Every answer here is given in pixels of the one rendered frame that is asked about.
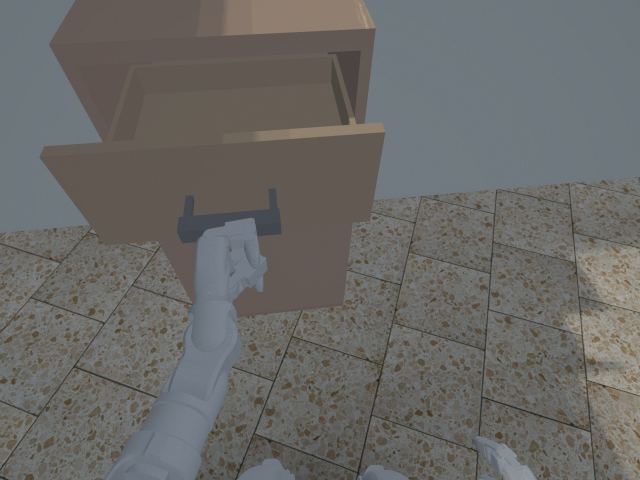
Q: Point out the right robot hand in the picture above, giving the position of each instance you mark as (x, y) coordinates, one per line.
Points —
(503, 460)

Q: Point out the drawer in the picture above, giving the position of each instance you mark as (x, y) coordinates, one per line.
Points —
(225, 132)

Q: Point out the cabinet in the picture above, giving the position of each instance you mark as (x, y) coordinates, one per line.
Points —
(98, 40)

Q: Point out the robot shin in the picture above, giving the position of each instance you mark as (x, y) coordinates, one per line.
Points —
(271, 462)
(373, 467)

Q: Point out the right robot shin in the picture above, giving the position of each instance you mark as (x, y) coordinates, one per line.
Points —
(373, 467)

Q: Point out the left robot shin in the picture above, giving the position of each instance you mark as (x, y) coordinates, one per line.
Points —
(271, 462)

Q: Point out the left robot hand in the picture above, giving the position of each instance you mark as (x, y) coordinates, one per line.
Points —
(213, 262)

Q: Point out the handle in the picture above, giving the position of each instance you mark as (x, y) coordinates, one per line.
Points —
(190, 227)

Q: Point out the left robot forearm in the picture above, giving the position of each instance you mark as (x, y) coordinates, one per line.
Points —
(170, 441)

